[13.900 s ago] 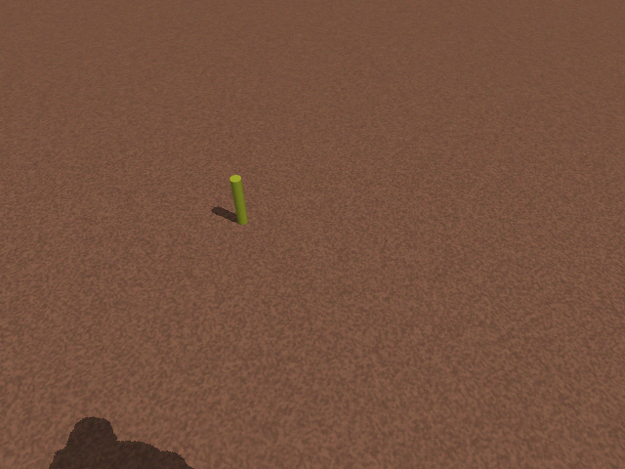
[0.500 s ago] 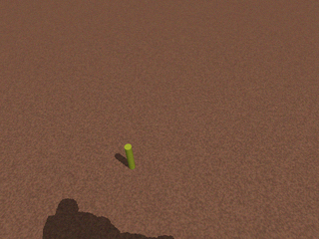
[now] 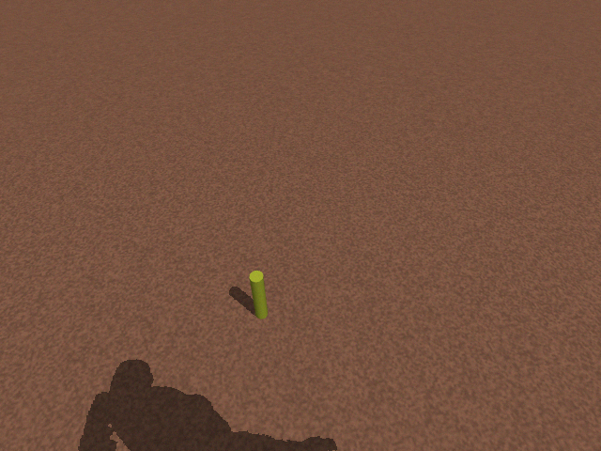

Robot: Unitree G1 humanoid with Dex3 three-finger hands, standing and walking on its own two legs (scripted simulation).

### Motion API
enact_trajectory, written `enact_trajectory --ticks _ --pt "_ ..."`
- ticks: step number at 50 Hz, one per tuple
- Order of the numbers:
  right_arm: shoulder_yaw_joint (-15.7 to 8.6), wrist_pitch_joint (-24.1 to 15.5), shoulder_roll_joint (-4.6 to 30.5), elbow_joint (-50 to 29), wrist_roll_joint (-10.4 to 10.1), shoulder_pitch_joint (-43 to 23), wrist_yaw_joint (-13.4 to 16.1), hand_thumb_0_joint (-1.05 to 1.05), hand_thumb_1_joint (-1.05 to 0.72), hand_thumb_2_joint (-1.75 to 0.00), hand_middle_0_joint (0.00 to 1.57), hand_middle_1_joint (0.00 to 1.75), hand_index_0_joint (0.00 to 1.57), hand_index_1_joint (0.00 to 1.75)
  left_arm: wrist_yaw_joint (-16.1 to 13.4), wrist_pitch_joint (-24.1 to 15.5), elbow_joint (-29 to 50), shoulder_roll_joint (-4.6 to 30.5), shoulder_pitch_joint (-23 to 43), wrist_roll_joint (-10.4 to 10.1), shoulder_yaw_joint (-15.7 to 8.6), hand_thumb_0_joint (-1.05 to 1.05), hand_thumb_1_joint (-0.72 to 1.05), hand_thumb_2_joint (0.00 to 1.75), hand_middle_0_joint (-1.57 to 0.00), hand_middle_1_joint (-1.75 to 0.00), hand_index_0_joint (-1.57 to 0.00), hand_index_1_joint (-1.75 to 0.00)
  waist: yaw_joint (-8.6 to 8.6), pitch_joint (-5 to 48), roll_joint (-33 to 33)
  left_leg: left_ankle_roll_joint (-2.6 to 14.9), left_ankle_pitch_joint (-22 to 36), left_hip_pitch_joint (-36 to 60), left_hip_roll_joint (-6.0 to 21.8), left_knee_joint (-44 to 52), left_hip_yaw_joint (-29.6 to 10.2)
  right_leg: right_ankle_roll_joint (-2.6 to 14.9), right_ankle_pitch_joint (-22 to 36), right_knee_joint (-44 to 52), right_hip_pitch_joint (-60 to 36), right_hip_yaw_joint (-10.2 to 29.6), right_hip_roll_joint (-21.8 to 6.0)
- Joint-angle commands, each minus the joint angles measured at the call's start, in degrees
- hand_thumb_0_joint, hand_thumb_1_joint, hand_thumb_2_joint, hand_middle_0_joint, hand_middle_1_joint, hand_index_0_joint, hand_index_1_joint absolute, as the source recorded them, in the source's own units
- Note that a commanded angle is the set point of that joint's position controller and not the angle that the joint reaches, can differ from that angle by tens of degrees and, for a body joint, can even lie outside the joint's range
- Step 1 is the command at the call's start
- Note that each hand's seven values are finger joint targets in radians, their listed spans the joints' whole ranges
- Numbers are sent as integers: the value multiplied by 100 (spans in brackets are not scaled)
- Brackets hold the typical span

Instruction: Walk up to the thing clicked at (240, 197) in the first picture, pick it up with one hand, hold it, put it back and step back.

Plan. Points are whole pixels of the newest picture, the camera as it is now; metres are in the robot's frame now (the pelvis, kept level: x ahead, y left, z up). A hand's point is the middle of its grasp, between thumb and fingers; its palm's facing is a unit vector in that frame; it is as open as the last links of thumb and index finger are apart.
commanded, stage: walk up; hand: left
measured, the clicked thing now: (259, 296) +0.73 +0.18 -0.66
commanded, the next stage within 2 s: none
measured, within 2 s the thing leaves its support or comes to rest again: neither
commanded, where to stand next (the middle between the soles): +0.39 +0.00 m, yaw -5 degrees
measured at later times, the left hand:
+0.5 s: hand (139, 379) +0.26 +0.28 -0.15, palm faces -0.16 -0.91 -0.39, open 7.4 cm
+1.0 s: hand (166, 312) +0.40 +0.29 -0.18, palm faces -0.12 -0.93 -0.34, open 7.4 cm
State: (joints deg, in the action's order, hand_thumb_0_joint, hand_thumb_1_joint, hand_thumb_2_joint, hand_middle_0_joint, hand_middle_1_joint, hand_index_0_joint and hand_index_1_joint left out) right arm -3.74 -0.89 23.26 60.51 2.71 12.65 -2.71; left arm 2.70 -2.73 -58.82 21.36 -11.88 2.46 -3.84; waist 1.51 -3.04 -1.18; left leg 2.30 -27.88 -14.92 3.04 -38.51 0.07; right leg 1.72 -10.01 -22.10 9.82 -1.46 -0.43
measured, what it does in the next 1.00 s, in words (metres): walks ahead: left foot, then right foot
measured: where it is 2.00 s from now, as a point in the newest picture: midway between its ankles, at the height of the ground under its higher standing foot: (308, 420)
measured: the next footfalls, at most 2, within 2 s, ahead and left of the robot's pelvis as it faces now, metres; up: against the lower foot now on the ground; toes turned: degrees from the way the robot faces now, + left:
left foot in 0.06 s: +0.10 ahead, +0.15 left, +0.00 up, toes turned +2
right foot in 0.50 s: +0.29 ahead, -0.12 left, +0.00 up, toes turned -7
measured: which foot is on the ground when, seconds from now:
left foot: up 0.00-0.04, down 0.06-0.54, up 0.56-0.90, down 0.92-1.00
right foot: down 0.00-0.08, up 0.10-0.48, down 0.50-0.94, up 0.96-1.00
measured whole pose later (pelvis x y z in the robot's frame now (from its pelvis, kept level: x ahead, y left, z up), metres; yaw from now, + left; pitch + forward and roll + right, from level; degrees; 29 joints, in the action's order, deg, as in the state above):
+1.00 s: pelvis +0.32 +0.03 -0.02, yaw -6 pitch -3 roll -1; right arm -2.6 -3.0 21.3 48.9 1.3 12.5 -1.5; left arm 0.0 -1.0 -48.8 24.0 -16.3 -0.4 -1.6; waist 1.7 -7.1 2.8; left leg 1.4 -11.7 -22.7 2.3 -37.0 3.3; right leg 1.5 -30.2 -50.0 16.0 1.8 0.2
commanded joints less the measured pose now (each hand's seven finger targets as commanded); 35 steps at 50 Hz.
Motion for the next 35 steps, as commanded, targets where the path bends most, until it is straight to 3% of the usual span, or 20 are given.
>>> enact_trajectory --ticks 1,3,4,5,6,7,9,12,18,20,22,24,25,26,27,28,29,31,33,35 --pt "-407 -202 1019 -527 -21 349 -51 0 -90 -90 20 30 20 30 -18 31 703 1756 617 -13 -385 0 90 90 -20 -30 -20 -30 -384 105 1137 54 377 515 84 543 76 790 -2523 1114 873 1369 -1203" --pt "-595 -196 1112 -55 2 1869 22 0 -90 -90 20 30 20 30 -10 100 977 1380 1275 -44 -291 0 90 90 -20 -30 -20 -30 -1276 185 410 -51 1356 2698 -186 922 371 355 -2994 -452 2890 528 -463" --pt "-685 -200 1421 44 67 2407 104 0 -90 -90 20 30 20 30 -43 115 1103 935 1181 -79 -170 0 90 90 -20 -30 -20 -30 -1507 137 -1118 -82 174 2835 380 1857 -688 274 -3214 -2234 3640 122 394" --pt "-703 -233 1785 -304 137 1816 179 0 -90 -90 20 30 20 30 -94 119 1178 772 936 -138 -93 0 90 90 -20 -30 -20 -30 -1202 -207 -1727 118 -1689 1911 1658 3039 -3029 100 -2569 -3713 4066 504 841" --pt "-702 -271 2059 -701 34 694 205 0 -90 -90 20 30 20 30 -130 112 1035 1232 544 -116 -178 0 90 90 -20 -30 -20 -30 -717 -415 -920 557 -2364 827 2168 3490 -3613 113 -1829 -3889 3467 1211 294" --pt "-650 -298 1955 -860 -15 213 186 0 -90 -90 20 30 20 30 -99 105 867 1493 131 -157 -224 0 90 90 -20 -30 -20 -30 -394 -541 -620 804 -2396 450 2118 3440 -3229 130 -1533 -3791 2964 1193 -58" --pt "-493 -359 1619 -1042 -68 -124 166 0 -90 -90 20 30 20 30 -41 81 582 1544 -381 -192 -267 0 90 90 -20 -30 -20 -30 -62 -524 -680 816 -1538 618 1546 3115 -2200 -27 -1109 -3725 2674 954 -186" --pt "-456 -437 1455 -1086 -98 135 128 0 -90 -90 20 30 20 30 54 77 524 1466 -444 -159 -259 0 90 90 -20 -30 -20 -30 -202 -688 -740 726 -378 524 1173 3073 -1116 -210 -671 -3088 2422 692 -192" --pt "-444 -434 1530 -1226 -154 502 94 0 -90 -90 20 30 20 30 171 17 982 1293 290 -142 -212 0 90 90 -20 -30 -20 -30 -402 -711 -663 829 510 654 1097 2813 -404 -169 -138 -1747 1967 241 -338" --pt "-417 -401 1513 -1303 -146 558 90 0 -90 -90 20 30 20 30 179 -34 1049 1226 347 -135 -202 0 90 90 -20 -30 -20 -30 -402 -519 -676 824 1331 718 1065 2405 -216 -99 -130 -1337 1503 43 -278" --pt "-419 -363 1488 -1393 -148 643 105 0 -90 -90 20 30 20 30 140 -70 1017 1188 181 -136 -222 0 90 90 -20 -30 -20 -30 -322 -284 -596 782 2332 709 1127 1896 -175 -7 -130 -1219 940 -129 -164" --pt "-357 -308 1358 -1497 -198 719 119 0 -90 -90 20 30 20 30 63 -134 871 1270 -461 -143 -295 0 90 90 -20 -30 -20 -30 15 173 -9 572 3430 597 813 484 184 112 2 -599 -219 -327 116" --pt "-243 -315 1055 -1548 -238 917 123 0 -90 -90 20 30 20 30 -13 -188 730 1503 -1065 -132 -411 0 90 90 -20 -30 -20 -30 306 667 728 392 3087 173 507 -777 340 210 -46 -481 -1164 18 -54" --pt "-112 -328 697 -1705 -273 1177 127 0 -90 -90 20 30 20 30 -93 -231 776 2014 -1471 -101 -566 0 90 90 -20 -30 -20 -30 341 1082 2018 114 1089 -991 -104 -2267 536 617 -436 -146 -2083 2131 -1369" --pt "-176 -277 1079 -1651 -304 1137 164 0 -90 -90 20 30 20 30 -110 -223 874 2191 -1482 -196 -566 0 90 90 -20 -30 -20 -30 404 886 1771 45 -319 -1888 -520 -2684 220 1298 -226 443 -2245 3849 -2172" --pt "-238 -243 1342 -1563 -244 983 233 0 -90 -90 20 30 20 30 -131 -212 986 2215 -1221 -282 -568 0 90 90 -20 -30 -20 -30 369 597 1412 23 -486 -1826 -145 -3054 -163 1651 74 348 -1655 4022 -2431" --pt "-268 -258 1364 -1529 -234 780 233 0 -90 -90 20 30 20 30 -156 -185 1057 1970 -1118 -357 -495 0 90 90 -20 -30 -20 -30 334 282 890 34 -300 -1766 -45 -3245 -396 1617 456 382 -1068 3395 -2212" --pt "-217 -223 1138 -1431 -336 967 174 0 -90 -90 20 30 20 30 -200 -206 1212 1648 -685 -380 -382 0 90 90 -20 -30 -20 -30 -19 105 705 8 324 -1490 134 -2895 -528 1145 1217 263 -542 1939 -1568" --pt "-211 -170 1039 -1447 -284 1039 111 0 -90 -90 20 30 20 30 -199 -242 1271 1530 -585 -327 -327 0 90 90 -20 -30 -20 -30 -145 -18 828 -54 739 -1167 117 -2506 -269 1039 1516 329 81 1326 -1216" --pt "-233 -150 1007 -1488 -244 1007 52 0 -90 -90 20 30 20 30 -192 -286 1413 1531 -626 -277 -318 0 90 90 -20 -30 -20 -30 -131 -26 883 -172 1006 -1282 128 -2079 -113 1116 1503 342 59 1026 -1125"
